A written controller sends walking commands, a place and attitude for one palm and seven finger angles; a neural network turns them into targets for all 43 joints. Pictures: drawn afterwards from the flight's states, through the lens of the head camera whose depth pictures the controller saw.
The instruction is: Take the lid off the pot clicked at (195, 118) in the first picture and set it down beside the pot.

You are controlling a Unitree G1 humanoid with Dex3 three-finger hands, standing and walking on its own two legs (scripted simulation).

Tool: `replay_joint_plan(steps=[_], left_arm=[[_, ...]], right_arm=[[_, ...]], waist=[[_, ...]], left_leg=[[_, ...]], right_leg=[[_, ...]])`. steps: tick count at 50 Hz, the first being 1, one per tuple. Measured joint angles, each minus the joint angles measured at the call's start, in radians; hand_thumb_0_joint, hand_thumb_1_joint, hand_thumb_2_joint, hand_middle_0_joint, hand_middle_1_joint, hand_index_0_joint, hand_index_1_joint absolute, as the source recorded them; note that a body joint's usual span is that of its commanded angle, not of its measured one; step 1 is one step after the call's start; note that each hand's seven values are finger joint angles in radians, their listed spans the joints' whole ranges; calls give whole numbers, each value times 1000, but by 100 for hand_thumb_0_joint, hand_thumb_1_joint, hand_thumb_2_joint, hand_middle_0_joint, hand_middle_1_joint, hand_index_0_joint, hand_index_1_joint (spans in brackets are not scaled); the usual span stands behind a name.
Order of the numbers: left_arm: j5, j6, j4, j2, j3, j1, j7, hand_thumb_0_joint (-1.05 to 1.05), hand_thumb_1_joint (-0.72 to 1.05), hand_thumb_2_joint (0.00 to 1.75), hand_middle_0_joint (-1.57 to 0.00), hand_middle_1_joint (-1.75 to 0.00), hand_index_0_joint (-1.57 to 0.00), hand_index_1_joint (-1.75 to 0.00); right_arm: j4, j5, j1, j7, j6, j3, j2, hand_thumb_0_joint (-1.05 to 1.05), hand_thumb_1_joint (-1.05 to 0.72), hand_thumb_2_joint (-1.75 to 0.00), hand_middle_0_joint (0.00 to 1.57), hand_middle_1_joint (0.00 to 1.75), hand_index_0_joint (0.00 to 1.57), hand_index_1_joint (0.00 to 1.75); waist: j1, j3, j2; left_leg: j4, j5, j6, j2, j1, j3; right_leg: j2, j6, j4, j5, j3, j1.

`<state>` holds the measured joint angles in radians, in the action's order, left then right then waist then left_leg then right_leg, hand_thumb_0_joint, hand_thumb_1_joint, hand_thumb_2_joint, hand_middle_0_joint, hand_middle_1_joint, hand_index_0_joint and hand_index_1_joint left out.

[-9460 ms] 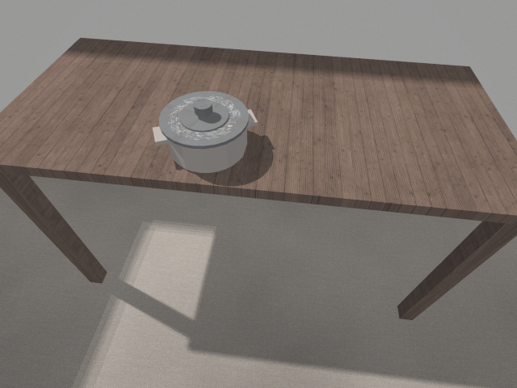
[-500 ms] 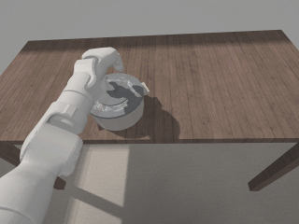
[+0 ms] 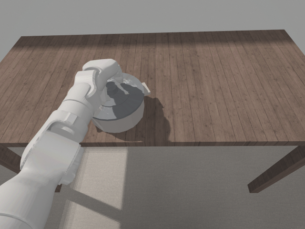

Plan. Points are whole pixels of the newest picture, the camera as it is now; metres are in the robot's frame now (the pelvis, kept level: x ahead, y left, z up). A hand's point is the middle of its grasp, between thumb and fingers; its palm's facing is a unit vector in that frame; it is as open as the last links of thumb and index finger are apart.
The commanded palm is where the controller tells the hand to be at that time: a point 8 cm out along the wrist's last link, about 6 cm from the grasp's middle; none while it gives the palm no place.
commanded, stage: lower the open fingers around the knob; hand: left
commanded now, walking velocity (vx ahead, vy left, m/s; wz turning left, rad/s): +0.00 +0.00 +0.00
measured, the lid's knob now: (110, 88) +0.51 +0.10 +0.07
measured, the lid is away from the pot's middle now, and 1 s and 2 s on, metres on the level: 0.00 0.00 0.00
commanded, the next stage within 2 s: close the fingers and squeeze the knob in 0.28 s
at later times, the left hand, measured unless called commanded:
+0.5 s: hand (107, 89) +0.48 +0.10 +0.10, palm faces -0.38 -0.02 -0.92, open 10.3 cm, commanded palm +0.48 +0.10 +0.15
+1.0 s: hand (108, 89) +0.48 +0.10 +0.09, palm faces -0.39 -0.02 -0.92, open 8.4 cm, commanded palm +0.49 +0.10 +0.15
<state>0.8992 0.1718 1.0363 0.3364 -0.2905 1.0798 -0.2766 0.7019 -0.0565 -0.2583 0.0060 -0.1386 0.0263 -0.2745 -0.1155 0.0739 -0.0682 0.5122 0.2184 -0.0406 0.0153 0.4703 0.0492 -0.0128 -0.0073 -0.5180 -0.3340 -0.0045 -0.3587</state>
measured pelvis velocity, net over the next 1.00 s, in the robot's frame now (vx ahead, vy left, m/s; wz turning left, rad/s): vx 0.00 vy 0.00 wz -0.01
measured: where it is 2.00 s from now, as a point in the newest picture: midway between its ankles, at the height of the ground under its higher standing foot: outside the picture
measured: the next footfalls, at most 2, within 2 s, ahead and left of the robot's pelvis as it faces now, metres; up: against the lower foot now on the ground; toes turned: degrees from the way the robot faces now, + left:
none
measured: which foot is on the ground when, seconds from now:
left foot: down 0.00-1.00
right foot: down 0.00-1.00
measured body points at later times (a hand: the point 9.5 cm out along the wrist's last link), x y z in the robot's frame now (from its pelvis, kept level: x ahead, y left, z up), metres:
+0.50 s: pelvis +0.00 +0.00 +0.00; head +0.05 -0.02 +0.44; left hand +0.49 +0.10 +0.15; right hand +0.04 -0.27 -0.14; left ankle +0.02 +0.10 -0.73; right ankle -0.06 -0.13 -0.73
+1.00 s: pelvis +0.00 +0.00 +0.00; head +0.06 -0.02 +0.44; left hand +0.50 +0.10 +0.14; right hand +0.03 -0.27 -0.14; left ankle +0.02 +0.10 -0.73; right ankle -0.06 -0.13 -0.73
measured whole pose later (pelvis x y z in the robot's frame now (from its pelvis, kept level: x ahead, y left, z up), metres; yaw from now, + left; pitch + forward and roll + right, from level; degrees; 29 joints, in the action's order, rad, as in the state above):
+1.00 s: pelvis +0.00 +0.00 +0.00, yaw -1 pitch +11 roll +0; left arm 0.91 0.16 1.06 0.34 -0.29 1.08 -0.25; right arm 0.72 -0.06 -0.29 0.01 -0.13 0.04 -0.28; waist -0.13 0.08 -0.07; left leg 0.53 0.23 -0.04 0.01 0.50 0.06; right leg -0.01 -0.01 -0.53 -0.34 -0.01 -0.38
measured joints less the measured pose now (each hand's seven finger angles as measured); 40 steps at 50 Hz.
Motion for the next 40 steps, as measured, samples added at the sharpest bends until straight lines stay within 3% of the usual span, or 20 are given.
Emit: replay_joint_plan(steps=[9, 21, 31, 40], left_arm=[[2, -33, -29, 7, 2, -27, 18, 0, -29, 140, -83, -9, -83, -8], [5, -5, 23, -6, -6, 7, 34, 0, -29, 139, -83, -11, -82, -10], [7, -19, 25, -2, 3, -1, 33, 0, -12, 110, -59, -59, -60, -59], [9, -13, 39, 4, 16, 3, 45, 0, -1, 101, -54, -82, -56, -83]], right_arm=[[-1, 2, -8, 0, -5, 8, 6, 1, -91, -90, 20, 30, 20, 30], [15, -1, -12, 3, -6, 5, 3, 1, -91, -90, 20, 30, 20, 30], [17, -1, -28, 8, 0, 7, -1, 1, -91, -90, 20, 30, 20, 30], [21, -2, -33, 12, 9, 5, -1, 1, -91, -90, 20, 30, 20, 30]], waist=[[5, 3, 0], [-5, 6, -3], [-12, 4, -2], [-17, 4, -2]], left_leg=[[10, 5, 0, -1, 11, 0], [18, 5, -1, -2, 25, 1], [18, 5, -1, -6, 23, 5], [16, 6, 0, -8, 25, 7]], right_leg=[[1, 0, -7, -3, -1, -10], [2, -1, -16, -3, -1, -24], [5, 0, -14, -1, -7, -24], [8, 1, -10, 1, -9, -26]])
